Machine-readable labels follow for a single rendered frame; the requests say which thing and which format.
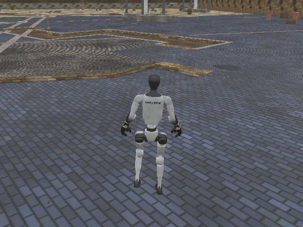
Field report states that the right robot hand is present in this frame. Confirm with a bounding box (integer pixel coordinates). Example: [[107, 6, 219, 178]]
[[171, 128, 182, 137]]

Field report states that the left robot forearm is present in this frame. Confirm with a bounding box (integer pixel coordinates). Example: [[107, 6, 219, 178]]
[[123, 112, 132, 128]]

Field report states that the robot right foot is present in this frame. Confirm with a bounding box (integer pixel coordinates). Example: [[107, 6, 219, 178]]
[[155, 183, 162, 195]]

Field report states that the right robot upper arm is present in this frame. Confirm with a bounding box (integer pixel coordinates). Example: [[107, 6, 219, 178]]
[[163, 96, 176, 122]]

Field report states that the right robot forearm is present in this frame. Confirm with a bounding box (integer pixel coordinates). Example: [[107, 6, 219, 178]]
[[171, 115, 180, 130]]

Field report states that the left robot upper arm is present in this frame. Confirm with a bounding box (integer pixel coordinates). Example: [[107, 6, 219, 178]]
[[128, 95, 143, 120]]

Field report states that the left robot thigh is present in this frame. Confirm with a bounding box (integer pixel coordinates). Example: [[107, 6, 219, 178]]
[[135, 131, 145, 157]]

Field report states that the left robot hand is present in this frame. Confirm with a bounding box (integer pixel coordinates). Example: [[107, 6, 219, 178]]
[[121, 125, 131, 136]]

